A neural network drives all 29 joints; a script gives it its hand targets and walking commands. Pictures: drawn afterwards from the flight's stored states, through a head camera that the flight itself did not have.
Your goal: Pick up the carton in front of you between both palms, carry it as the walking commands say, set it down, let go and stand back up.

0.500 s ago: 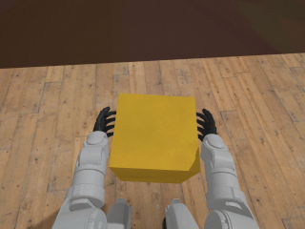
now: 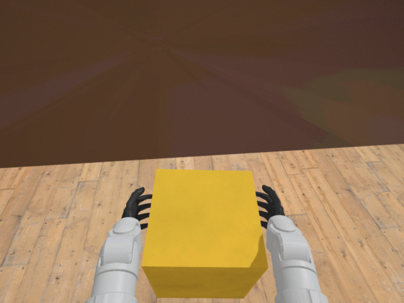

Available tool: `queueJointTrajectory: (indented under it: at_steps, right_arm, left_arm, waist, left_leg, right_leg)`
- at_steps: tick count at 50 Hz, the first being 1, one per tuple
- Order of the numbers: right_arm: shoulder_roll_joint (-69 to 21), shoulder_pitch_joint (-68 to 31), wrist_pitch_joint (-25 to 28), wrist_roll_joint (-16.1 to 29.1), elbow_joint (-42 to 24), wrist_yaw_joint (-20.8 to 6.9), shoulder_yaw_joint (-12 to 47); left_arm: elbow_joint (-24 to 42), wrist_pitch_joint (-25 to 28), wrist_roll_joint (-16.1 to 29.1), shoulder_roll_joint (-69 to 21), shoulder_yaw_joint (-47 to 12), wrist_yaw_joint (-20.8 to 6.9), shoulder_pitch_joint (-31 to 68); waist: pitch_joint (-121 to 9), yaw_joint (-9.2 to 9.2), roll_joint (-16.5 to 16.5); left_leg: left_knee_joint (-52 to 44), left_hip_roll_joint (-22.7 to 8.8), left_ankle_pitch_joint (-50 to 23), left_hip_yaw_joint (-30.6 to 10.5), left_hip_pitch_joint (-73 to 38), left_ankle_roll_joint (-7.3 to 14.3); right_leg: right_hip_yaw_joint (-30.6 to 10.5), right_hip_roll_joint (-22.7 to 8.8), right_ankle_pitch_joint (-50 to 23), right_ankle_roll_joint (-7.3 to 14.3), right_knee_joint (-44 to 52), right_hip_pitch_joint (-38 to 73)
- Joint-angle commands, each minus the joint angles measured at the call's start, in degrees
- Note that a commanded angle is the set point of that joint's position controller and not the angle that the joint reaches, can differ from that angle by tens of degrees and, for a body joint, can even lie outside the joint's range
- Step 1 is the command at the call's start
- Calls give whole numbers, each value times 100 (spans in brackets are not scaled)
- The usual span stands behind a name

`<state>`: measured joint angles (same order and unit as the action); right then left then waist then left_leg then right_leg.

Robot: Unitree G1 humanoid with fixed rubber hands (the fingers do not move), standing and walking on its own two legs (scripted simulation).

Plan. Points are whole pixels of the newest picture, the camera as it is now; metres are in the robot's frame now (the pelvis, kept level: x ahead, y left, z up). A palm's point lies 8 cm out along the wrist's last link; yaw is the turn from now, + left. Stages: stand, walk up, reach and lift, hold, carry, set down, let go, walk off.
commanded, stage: reach and lift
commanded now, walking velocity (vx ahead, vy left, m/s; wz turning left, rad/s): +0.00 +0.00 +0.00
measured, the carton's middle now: (202, 237) +0.30 +0.00 -0.06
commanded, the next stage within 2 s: hold in 1.00 s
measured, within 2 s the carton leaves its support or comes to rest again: neither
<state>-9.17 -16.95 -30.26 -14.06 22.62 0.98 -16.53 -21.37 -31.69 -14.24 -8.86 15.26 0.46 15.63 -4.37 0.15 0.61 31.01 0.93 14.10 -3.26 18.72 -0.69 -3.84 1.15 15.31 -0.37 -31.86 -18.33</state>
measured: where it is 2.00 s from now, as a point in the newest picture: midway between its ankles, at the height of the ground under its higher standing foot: outside the picture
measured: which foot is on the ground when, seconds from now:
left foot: down 0.00-1.00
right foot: down 0.00-1.00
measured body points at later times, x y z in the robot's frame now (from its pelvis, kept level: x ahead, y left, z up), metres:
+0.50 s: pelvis -0.01 +0.00 +0.01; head -0.02 +0.01 +0.46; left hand +0.31 +0.15 +0.03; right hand +0.31 -0.15 +0.03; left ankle +0.02 +0.13 -0.73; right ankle +0.01 -0.12 -0.73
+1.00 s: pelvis +0.01 +0.00 +0.01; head -0.02 +0.00 +0.46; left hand +0.31 +0.15 +0.04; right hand +0.31 -0.15 +0.04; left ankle +0.02 +0.13 -0.73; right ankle +0.01 -0.12 -0.73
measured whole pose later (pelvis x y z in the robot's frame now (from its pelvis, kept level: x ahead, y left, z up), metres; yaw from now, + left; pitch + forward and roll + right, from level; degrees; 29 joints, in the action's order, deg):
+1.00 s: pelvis +0.01 +0.00 +0.01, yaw +0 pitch -6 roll +0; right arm -9.0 -16.0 -38.7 -16.5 16.2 -0.6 -14.0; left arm -15.0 -40.3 -16.1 -8.7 12.5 -0.6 14.8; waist 1.8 0.3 0.3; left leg 20.9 0.7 10.7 -3.3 4.3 -0.5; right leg -4.0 0.8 11.7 -0.4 -21.4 -3.8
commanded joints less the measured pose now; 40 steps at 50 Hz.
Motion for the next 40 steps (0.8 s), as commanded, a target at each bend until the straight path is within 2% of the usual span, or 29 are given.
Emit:
queueJointTrajectory:
  at_steps: [1,6,9,17,33,40]
  right_arm:
    - [-5657,-2393,-252,995,294,-1466,3158]
    - [-5513,-2705,-372,758,556,-1545,2669]
    - [-5621,-3069,-335,793,459,-1585,2711]
    - [-5623,-3301,-318,828,289,-1596,2839]
    - [-5359,-2537,-516,923,-261,-1543,2990]
    - [-5324,-2315,-617,1013,-541,-1508,3120]
  left_arm:
    - [71,-90,1091,-5405,-3180,-1405,2851]
    - [-226,-217,838,-5278,-2660,-1487,3115]
    - [-129,-187,878,-5387,-2699,-1530,3479]
    - [-4,-185,915,-5446,-2833,-1532,3697]
    - [565,-396,1043,-5321,-3042,-1409,2886]
    - [829,-489,1131,-5269,-3151,-1382,2669]
  waist:
    - [-1070,10,-9]
    - [-428,23,-26]
    - [-604,24,-27]
    - [-970,15,-31]
    - [-993,9,-86]
    - [-964,9,-73]
  left_leg:
    - [-659,439,-1008,-78,-1173,91]
    - [-868,406,-284,-18,-1126,142]
    - [-832,394,-240,5,-1205,152]
    - [-850,399,-361,6,-1409,114]
    - [-1077,422,-1439,-54,-1894,55]
    - [-1125,435,-1685,-79,-2004,45]
  right_leg:
    - [-90,383,-1057,45,807,712]
    - [-52,341,-294,98,1023,624]
    - [-30,336,-232,111,1003,699]
    - [-4,365,-393,100,999,968]
    - [-20,437,-1397,50,1203,1413]
    - [-44,440,-1647,29,1254,1535]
